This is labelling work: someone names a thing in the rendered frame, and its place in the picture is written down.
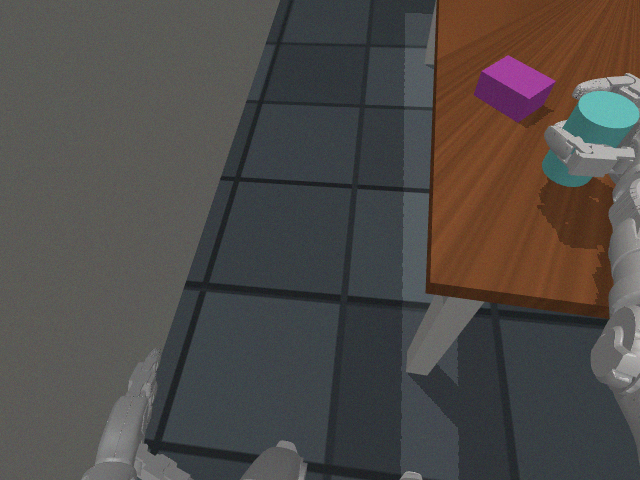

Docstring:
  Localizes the right robot arm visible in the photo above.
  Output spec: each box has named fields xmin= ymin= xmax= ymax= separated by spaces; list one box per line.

xmin=591 ymin=164 xmax=640 ymax=464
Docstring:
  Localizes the right robot hand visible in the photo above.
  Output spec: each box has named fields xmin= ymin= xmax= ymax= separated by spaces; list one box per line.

xmin=544 ymin=73 xmax=640 ymax=185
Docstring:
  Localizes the table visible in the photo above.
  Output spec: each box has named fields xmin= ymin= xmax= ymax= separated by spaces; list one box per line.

xmin=406 ymin=0 xmax=640 ymax=375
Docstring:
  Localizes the left robot hand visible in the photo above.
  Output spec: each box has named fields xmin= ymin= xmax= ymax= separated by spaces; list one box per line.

xmin=94 ymin=347 xmax=194 ymax=480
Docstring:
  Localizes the left robot arm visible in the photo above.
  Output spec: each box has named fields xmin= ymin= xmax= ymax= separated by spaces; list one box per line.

xmin=81 ymin=462 xmax=137 ymax=480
